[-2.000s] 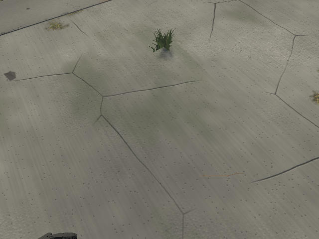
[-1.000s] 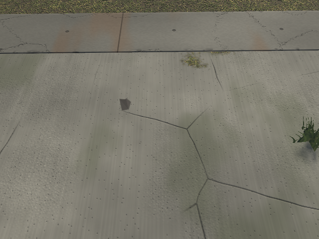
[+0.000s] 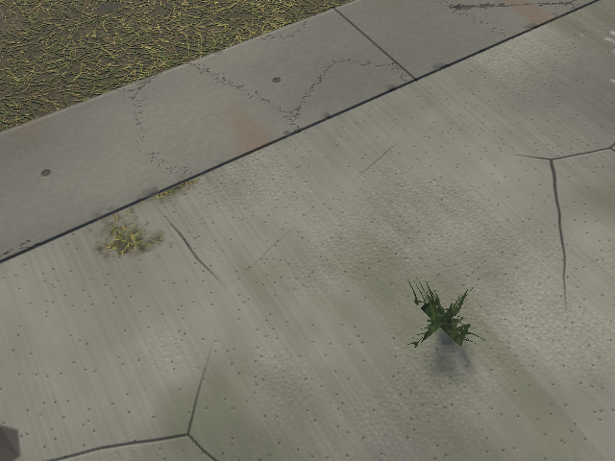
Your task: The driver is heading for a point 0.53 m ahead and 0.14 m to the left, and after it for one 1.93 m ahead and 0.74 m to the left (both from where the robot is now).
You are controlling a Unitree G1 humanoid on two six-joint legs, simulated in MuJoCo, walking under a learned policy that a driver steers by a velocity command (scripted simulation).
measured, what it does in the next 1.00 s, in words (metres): walks ahead, turning left: left foot, then right foot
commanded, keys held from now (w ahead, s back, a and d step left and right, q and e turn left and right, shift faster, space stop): w+e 0.02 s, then w+q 0.98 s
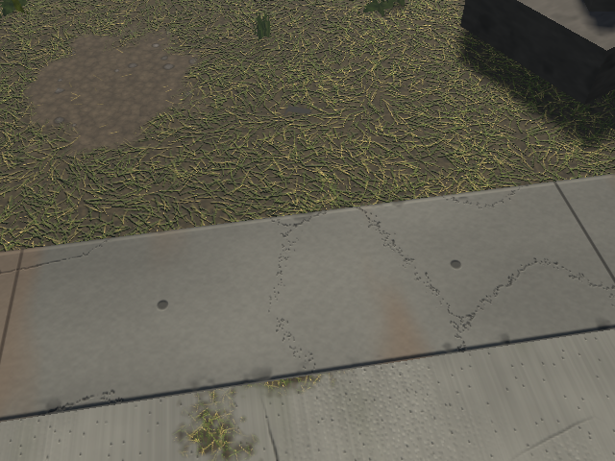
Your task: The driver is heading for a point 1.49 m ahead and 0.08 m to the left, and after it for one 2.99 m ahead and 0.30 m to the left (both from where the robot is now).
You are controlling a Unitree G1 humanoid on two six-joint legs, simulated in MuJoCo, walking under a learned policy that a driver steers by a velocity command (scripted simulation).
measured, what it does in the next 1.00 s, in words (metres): walks ahead: left foot, then right foot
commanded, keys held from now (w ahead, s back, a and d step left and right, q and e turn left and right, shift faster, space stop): w+q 0.36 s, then w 0.10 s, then w+e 0.54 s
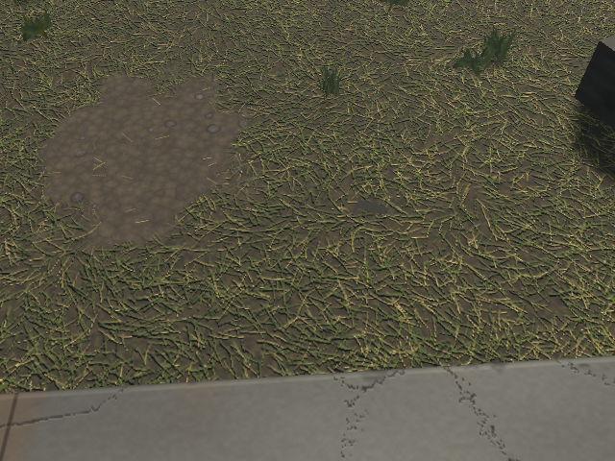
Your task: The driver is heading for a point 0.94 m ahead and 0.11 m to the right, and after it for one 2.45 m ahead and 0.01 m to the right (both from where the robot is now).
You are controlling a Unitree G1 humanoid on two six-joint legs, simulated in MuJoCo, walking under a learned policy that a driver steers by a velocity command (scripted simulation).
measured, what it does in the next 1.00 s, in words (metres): walks ahead, turning right: left foot, then right foot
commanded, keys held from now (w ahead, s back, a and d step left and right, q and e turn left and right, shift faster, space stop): w+e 0.42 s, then e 0.04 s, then no key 0.54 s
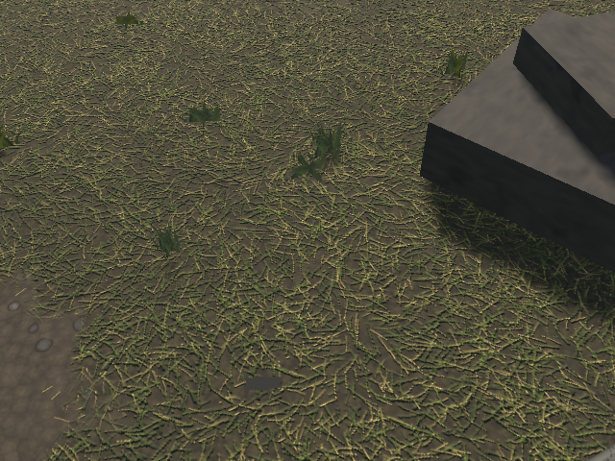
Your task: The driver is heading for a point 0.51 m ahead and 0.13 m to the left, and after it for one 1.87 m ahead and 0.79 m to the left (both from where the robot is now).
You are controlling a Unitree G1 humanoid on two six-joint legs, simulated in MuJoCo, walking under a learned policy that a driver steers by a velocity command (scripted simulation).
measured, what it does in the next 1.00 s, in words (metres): lifts its left foot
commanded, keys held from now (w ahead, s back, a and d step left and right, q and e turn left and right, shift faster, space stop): no key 0.66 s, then w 0.22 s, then w+q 0.12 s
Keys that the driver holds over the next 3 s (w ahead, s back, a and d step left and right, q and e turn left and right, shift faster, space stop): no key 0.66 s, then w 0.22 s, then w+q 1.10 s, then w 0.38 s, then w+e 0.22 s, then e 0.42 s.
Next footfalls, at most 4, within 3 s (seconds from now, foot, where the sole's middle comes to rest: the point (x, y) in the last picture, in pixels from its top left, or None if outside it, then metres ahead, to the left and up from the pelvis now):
1.40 left None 0.41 0.15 -0.77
1.92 right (275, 357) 0.75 0.10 -0.77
2.42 left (121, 350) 0.80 0.48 -0.77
2.90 right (162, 250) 1.11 0.41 -0.77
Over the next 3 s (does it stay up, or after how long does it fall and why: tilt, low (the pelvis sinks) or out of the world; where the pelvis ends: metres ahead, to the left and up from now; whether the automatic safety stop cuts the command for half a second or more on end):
stays up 0.95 0.42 -0.01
